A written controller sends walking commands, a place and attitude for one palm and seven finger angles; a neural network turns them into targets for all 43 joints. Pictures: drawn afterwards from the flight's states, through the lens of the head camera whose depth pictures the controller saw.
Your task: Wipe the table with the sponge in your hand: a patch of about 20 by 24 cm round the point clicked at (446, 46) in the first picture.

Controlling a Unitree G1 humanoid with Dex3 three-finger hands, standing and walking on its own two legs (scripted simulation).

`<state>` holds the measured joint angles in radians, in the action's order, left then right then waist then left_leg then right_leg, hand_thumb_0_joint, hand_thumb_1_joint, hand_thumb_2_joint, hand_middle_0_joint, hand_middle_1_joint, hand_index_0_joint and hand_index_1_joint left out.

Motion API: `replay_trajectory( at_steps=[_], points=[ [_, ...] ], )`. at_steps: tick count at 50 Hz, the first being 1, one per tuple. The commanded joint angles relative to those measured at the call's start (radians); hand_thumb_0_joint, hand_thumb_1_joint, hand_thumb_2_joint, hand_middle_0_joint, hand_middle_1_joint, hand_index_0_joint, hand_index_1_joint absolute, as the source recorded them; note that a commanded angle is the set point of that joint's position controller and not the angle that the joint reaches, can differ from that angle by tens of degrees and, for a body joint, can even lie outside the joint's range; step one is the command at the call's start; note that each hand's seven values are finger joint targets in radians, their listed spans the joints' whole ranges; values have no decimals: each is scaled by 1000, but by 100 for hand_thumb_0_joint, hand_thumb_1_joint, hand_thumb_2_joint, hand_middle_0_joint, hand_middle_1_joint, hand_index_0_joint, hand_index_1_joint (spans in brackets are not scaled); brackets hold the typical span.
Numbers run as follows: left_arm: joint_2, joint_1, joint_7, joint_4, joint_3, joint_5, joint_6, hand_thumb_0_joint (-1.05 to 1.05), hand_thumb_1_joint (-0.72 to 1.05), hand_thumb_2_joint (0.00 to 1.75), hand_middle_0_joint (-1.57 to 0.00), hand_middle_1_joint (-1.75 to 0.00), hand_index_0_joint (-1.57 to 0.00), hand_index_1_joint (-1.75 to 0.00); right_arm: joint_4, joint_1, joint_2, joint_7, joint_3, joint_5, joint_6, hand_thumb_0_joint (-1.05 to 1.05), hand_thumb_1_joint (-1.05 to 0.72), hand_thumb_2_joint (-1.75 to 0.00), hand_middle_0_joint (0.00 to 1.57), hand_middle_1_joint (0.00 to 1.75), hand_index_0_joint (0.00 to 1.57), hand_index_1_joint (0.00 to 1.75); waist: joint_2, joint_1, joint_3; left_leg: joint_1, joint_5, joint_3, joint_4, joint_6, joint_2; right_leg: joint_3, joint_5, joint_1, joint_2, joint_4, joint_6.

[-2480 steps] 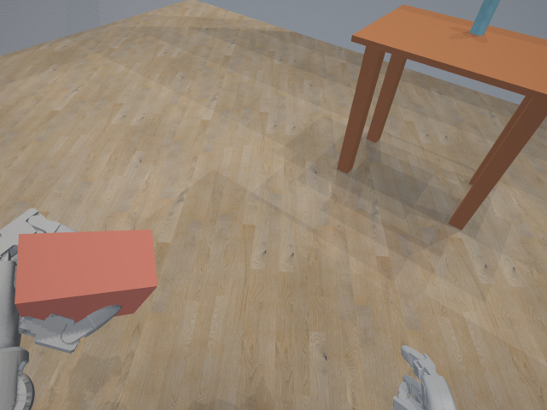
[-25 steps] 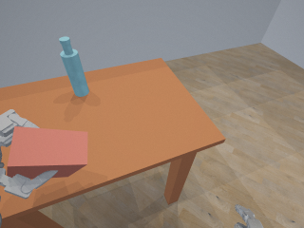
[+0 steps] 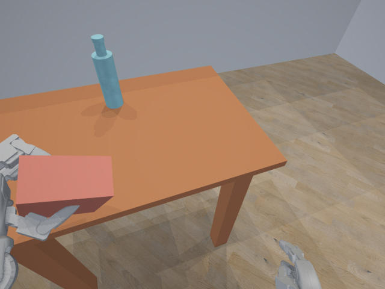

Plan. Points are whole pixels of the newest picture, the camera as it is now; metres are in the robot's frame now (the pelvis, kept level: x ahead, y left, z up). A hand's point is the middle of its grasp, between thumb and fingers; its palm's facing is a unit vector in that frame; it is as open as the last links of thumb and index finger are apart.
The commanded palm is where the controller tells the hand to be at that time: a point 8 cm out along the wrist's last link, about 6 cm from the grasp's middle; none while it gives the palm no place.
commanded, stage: step back with the hand held close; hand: left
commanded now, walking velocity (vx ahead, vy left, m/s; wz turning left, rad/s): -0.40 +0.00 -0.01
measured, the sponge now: (76, 188) +0.23 +0.22 +0.15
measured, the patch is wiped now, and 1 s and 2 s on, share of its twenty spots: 1.00 1.00 1.00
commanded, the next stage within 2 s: stop stepping back and stand still in 0.42 s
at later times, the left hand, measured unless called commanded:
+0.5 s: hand (13, 287) +0.09 +0.22 +0.17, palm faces +0.35 -0.86 -0.38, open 9.9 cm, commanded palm +0.04 +0.26 +0.19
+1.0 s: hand out of the picture -0.07 +0.22 +0.19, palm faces +0.46 -0.82 -0.33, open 9.9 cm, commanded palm -0.12 +0.26 +0.19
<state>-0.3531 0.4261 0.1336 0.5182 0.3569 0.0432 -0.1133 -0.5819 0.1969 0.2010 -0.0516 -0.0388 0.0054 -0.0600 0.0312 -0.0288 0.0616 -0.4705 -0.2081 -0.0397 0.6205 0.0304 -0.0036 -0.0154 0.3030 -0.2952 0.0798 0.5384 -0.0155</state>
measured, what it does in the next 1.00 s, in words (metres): walks backwards: left foot, then right foot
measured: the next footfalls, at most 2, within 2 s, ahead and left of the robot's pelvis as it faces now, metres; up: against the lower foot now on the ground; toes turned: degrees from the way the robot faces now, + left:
left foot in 0.20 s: +0.01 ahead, +0.12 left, +0.00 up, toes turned +1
right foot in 0.52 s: -0.08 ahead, -0.14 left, +0.00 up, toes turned -1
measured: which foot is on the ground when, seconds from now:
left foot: down 0.00-0.04, up 0.06-0.18, down 0.20-0.54, up 0.56-0.78, down 0.80-1.00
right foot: down 0.00-0.22, up 0.24-0.50, down 0.52-0.80, up 0.82-1.00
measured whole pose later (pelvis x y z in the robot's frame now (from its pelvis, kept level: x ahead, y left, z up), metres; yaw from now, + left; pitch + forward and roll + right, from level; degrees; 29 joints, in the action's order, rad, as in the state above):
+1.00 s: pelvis -0.26 -0.03 -0.01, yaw +3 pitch +0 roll +1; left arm -0.37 0.41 0.11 0.45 0.35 0.05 -0.11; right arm -0.65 0.36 0.21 -0.05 0.00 0.04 -0.17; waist -0.02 0.02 0.13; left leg -0.19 -0.43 0.02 0.63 -0.03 0.05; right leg 0.06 0.34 -0.47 -0.01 0.87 0.00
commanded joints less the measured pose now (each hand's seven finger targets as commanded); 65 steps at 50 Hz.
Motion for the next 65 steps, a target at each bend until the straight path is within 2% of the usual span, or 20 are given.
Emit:
replay_trajectory(
  at_steps=[1,6,9,11,15,24,27,28,32,37,42,43,46,50,52,56,60,61,63,65],
  points=[
    [-174,-58,-1,234,42,15,-73,0,10,130,-120,-160,-120,-160,153,-61,137,-14,93,34,-19,0,-90,-90,20,30,20,30,-138,44,210,157,230,-42,137,-21,71,-193,-738,76,-307,-99,-91],
    [-249,73,5,344,147,35,-97,0,10,130,-120,-160,-120,-160,195,-103,87,-14,74,25,10,0,-90,-90,20,30,20,30,-109,38,99,31,-179,-56,234,-33,53,-204,-672,-21,-406,-107,-140],
    [-251,73,18,357,159,36,-96,0,10,130,-120,-160,-120,-160,190,-114,117,-25,78,19,10,0,-90,-90,20,30,20,30,50,46,115,119,220,-67,-119,-10,113,-95,-569,-41,-263,64,-38],
    [-234,76,22,356,160,34,-97,0,10,130,-120,-160,-120,-160,172,-84,121,-18,98,10,-15,0,-90,-90,20,30,20,30,248,33,188,308,688,-259,-203,75,317,-34,125,-205,-79,297,25],
    [-187,34,19,364,122,21,-78,0,10,130,-120,-160,-120,-160,131,-18,124,3,104,1,-68,0,-90,-90,20,30,20,30,187,34,247,475,843,-181,-145,101,317,-46,212,-306,-68,399,45],
    [-176,0,16,269,98,4,-38,0,10,130,-120,-160,-120,-160,160,-83,151,3,85,9,-89,0,-90,-90,20,30,20,30,126,10,69,-48,-258,-109,-207,35,232,23,-88,112,-62,-5,36],
    [-247,21,15,262,136,10,-70,0,10,130,-120,-160,-120,-160,169,-84,99,2,84,26,-84,0,-90,-90,20,30,20,30,-308,9,85,-68,-357,91,565,-79,-28,-316,-327,-71,-430,-312,-143],
    [-209,15,4,249,104,30,-60,0,10,130,-120,-160,-120,-160,155,-68,121,-3,102,41,-86,0,-90,-90,20,30,20,30,-314,28,107,-26,-287,-31,731,-74,-1,-292,-304,-164,-455,-298,-154],
    [-226,29,-4,242,124,29,-29,0,10,130,-120,-160,-120,-160,167,-104,90,2,58,33,-27,0,-90,-90,20,30,20,30,-111,93,78,76,-138,-5,681,-49,69,-122,25,-343,-366,-214,-93],
    [-231,-7,-1,251,126,29,-37,0,10,130,-120,-160,-120,-160,143,-57,151,-10,81,32,-78,0,-90,-90,20,30,20,30,-138,59,84,228,-274,22,67,28,69,-142,120,-292,-336,-144,-41],
    [-268,-44,8,372,162,-2,-80,0,10,130,-120,-160,-120,-160,133,2,155,-16,115,35,-149,0,-90,-90,20,30,20,30,329,55,173,386,271,22,-277,112,246,119,185,-342,-41,674,33],
    [-254,-96,13,355,132,1,-79,0,10,130,-120,-160,-120,-160,118,0,138,-4,100,32,-151,0,-90,-90,20,30,20,30,401,99,42,272,139,-204,-312,185,312,25,197,-453,-97,737,38],
    [-166,-191,-9,161,47,4,-76,0,10,130,-120,-160,-120,-160,61,-3,155,13,90,47,-176,0,-90,-90,20,30,20,30,69,42,-194,92,10,-126,-317,150,331,-53,129,-398,-168,528,7],
    [-155,-161,-30,-10,48,10,-14,0,10,130,-120,-160,-120,-160,81,-5,164,-12,78,34,-122,0,-90,-90,20,30,20,30,-84,40,-61,23,-285,79,183,59,81,96,-178,119,-90,-115,18],
    [-210,-116,-35,36,89,31,-19,0,10,130,-120,-160,-120,-160,129,-84,155,-16,94,41,-91,0,-90,-90,20,30,20,30,-407,38,18,-112,-367,51,624,21,-20,-449,195,39,-384,-346,-97],
    [-230,-41,-45,229,137,44,-73,0,10,130,-120,-160,-120,-160,90,-70,118,22,80,35,-59,0,-90,-90,20,30,20,30,-90,62,59,40,-181,-1,514,10,81,-345,296,-178,-375,-316,-144],
    [-212,25,1,336,108,33,-54,0,10,130,-120,-160,-120,-160,115,-95,94,-12,48,22,-78,0,-90,-90,20,30,20,30,-82,67,73,332,-224,91,-32,44,55,-111,364,-289,-271,-190,-83],
    [-226,20,11,335,113,27,-59,0,10,130,-120,-160,-120,-160,120,-76,121,-23,46,11,-87,0,-90,-90,20,30,20,30,53,68,70,316,-316,59,-186,56,58,-55,392,-256,-206,-37,-63],
    [-216,-113,30,347,104,4,-66,0,10,130,-120,-160,-120,-160,129,-89,145,-23,53,10,-119,0,-90,-90,20,30,20,30,400,65,-30,176,-617,-408,-511,197,354,56,248,-370,-40,562,11],
    [-252,-198,35,263,123,-9,-72,0,10,130,-120,-160,-120,-160,85,-58,124,-12,61,22,-140,0,-90,-90,20,30,20,30,225,63,-6,196,-407,-323,-427,199,317,-10,157,-406,-80,711,15]
  ],
)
